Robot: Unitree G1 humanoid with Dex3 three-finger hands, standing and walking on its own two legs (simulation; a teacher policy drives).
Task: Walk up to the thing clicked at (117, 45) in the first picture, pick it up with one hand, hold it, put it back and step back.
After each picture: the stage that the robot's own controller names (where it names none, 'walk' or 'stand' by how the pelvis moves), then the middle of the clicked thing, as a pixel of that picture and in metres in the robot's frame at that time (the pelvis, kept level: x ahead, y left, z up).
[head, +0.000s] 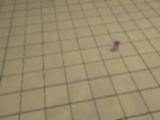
stand; (116, 46) +1.33 -0.34 -0.72
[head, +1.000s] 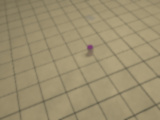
walk; (90, 50) +1.24 +0.04 -0.70
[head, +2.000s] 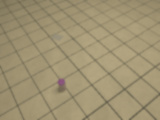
walk; (62, 85) +0.77 +0.26 -0.71
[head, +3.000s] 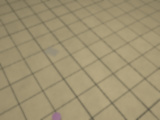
stand; (57, 119) +0.43 +0.19 -0.70
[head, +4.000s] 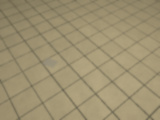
stand; out of the picture +0.39 +0.21 -0.73
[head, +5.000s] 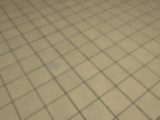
stand; out of the picture +0.37 +0.19 -0.73
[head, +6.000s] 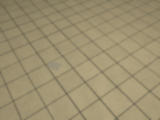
stand; out of the picture +0.37 +0.19 -0.73
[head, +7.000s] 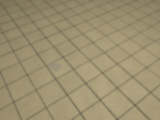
stand; out of the picture +0.36 +0.19 -0.73
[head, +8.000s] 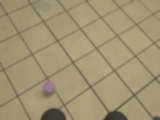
go down; (49, 88) +0.42 +0.19 -0.53
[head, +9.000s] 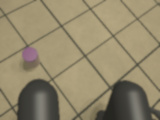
go down; (31, 58) +0.46 +0.24 -0.31
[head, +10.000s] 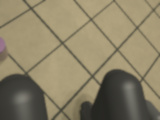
close in; out of the picture +0.44 +0.27 -0.25
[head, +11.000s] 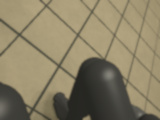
close; out of the picture +0.43 +0.30 -0.22
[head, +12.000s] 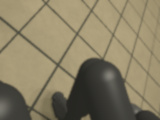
close; out of the picture +0.42 +0.30 -0.22
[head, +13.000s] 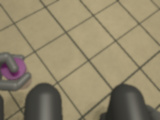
lift; (18, 75) +0.34 +0.24 -0.08
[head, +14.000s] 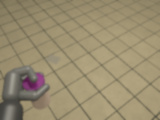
hold; (37, 91) +0.32 +0.17 +0.03
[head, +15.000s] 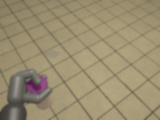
hold; (41, 93) +0.32 +0.17 -0.01
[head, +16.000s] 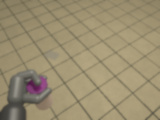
hold; (40, 94) +0.32 +0.17 -0.02
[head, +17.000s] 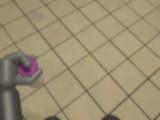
crouch; (31, 73) +0.39 +0.18 -0.07
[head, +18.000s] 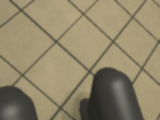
lower; out of the picture +0.49 +0.28 -0.13
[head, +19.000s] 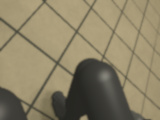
lower; out of the picture +0.42 +0.31 -0.23
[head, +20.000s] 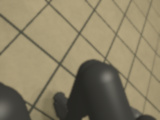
lower; out of the picture +0.42 +0.31 -0.23
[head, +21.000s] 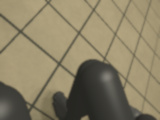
lower; out of the picture +0.42 +0.31 -0.23
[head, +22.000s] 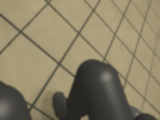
lower; out of the picture +0.42 +0.31 -0.23
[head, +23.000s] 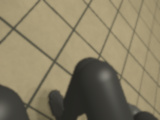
open; out of the picture +0.41 +0.30 -0.23
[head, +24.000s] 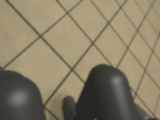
stand; out of the picture +0.41 +0.29 -0.24
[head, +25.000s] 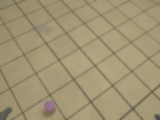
stand; (50, 107) +0.40 +0.20 -0.59
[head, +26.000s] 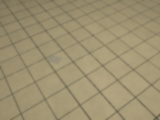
stand; out of the picture +0.39 +0.20 -0.67
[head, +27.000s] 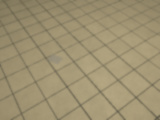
stand; out of the picture +0.38 +0.20 -0.67
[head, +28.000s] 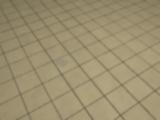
stand; out of the picture +0.40 +0.18 -0.72
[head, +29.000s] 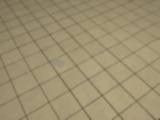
stand; out of the picture +0.38 +0.19 -0.72
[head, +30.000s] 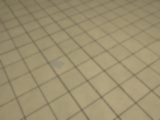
stand; out of the picture +0.37 +0.19 -0.73
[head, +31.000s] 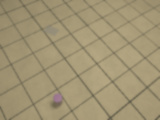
walk; (58, 99) +0.47 +0.16 -0.71
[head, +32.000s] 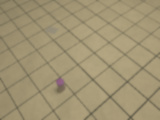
walk; (61, 84) +0.67 +0.25 -0.70
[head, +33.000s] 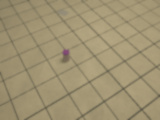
stand; (66, 55) +0.99 +0.18 -0.70
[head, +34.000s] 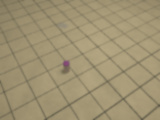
stand; (66, 66) +0.98 +0.19 -0.72
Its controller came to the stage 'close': yes
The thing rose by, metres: 0.70
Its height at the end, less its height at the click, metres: +0.00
